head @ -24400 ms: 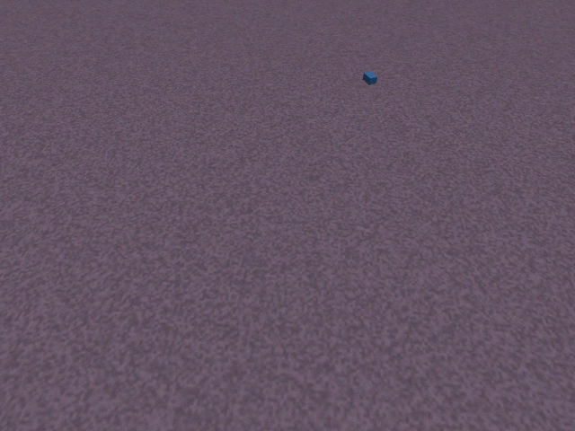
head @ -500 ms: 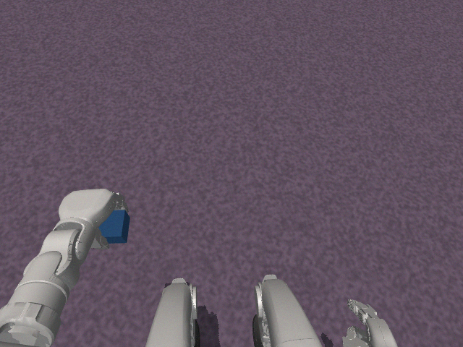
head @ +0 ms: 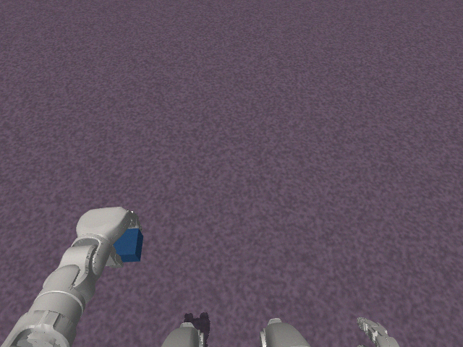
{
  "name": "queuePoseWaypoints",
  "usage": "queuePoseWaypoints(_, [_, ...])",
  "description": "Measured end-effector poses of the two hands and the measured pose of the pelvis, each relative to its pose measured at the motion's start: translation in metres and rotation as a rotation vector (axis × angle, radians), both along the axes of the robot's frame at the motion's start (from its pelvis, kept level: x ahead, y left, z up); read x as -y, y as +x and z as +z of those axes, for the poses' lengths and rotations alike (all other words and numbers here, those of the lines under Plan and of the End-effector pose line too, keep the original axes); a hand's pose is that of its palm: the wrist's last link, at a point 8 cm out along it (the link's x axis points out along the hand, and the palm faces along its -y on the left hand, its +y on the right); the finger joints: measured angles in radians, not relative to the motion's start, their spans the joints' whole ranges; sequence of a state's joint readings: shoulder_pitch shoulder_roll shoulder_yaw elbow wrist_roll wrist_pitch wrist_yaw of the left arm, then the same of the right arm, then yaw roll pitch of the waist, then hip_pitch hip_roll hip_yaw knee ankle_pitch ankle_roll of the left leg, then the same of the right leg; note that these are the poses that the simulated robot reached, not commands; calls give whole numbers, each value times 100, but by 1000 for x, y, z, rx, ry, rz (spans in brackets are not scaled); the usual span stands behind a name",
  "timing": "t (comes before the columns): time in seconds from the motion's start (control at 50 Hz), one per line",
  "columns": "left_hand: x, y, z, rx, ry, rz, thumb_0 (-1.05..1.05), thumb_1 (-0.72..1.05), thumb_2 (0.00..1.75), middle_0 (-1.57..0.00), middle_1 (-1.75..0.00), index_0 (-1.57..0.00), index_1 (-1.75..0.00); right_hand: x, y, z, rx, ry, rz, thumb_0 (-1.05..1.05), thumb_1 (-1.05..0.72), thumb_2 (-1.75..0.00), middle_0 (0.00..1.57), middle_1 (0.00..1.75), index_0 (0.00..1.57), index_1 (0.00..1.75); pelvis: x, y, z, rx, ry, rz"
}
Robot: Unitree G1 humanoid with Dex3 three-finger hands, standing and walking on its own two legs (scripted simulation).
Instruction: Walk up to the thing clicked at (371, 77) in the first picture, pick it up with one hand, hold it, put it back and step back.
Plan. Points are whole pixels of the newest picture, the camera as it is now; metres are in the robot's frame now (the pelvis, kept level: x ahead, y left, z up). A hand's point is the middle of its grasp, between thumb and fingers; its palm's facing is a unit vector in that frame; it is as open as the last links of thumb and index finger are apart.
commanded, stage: lift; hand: left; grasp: from above
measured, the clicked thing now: (119, 245) +0.33 +0.23 -0.10
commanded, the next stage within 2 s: hold in 0.04 s
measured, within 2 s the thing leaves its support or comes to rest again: neither
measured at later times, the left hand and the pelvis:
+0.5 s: hand (107, 229) +0.33 +0.22 -0.02, palm faces -0.47 -0.04 -0.88, open 8.2 cm; pelvis +0.02 +0.00 +0.03, yaw +0 degrees
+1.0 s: hand (103, 234) +0.31 +0.22 +0.00, palm faces -0.46 -0.04 -0.89, open 8.2 cm; pelvis +0.01 +0.00 +0.04, yaw -1 degrees
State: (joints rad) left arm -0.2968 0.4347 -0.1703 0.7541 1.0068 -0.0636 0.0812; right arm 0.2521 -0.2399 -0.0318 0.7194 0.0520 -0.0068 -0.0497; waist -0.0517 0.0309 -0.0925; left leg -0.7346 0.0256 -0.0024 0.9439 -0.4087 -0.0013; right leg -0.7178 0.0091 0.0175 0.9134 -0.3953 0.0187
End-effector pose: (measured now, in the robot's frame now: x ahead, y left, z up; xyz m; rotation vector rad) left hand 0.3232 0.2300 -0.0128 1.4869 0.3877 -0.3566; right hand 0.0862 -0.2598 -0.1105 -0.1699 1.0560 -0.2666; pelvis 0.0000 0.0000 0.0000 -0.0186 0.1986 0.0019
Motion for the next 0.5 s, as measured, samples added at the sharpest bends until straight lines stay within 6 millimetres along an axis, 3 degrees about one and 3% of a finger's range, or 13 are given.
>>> queuePoseWaypoints(0.5, [4, 13, 50, -6, 4, -33, -2, 25, 24, -91, -23, -94, -20, -1, 43, 32, 58, 15, 4, 1, -90, -89, 20, 30, 20, 30, -1, 24, 30, 78, 11, -9])
